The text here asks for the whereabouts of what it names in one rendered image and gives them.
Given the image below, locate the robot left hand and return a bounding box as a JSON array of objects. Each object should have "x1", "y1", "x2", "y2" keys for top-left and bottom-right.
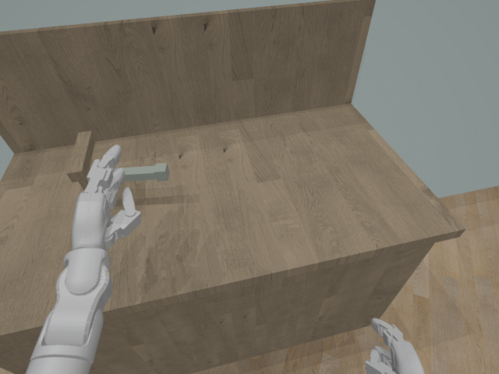
[{"x1": 72, "y1": 145, "x2": 141, "y2": 252}]

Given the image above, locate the robot right hand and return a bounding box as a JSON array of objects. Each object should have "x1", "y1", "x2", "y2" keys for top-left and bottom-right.
[{"x1": 366, "y1": 318, "x2": 425, "y2": 374}]

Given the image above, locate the counter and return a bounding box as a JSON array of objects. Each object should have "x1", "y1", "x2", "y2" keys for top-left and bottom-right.
[{"x1": 0, "y1": 0, "x2": 465, "y2": 374}]

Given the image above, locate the robot left forearm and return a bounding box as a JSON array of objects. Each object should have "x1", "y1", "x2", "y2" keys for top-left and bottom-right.
[{"x1": 26, "y1": 247, "x2": 113, "y2": 374}]

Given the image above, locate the tap lever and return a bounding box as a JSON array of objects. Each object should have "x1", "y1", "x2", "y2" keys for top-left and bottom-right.
[{"x1": 112, "y1": 163, "x2": 169, "y2": 182}]

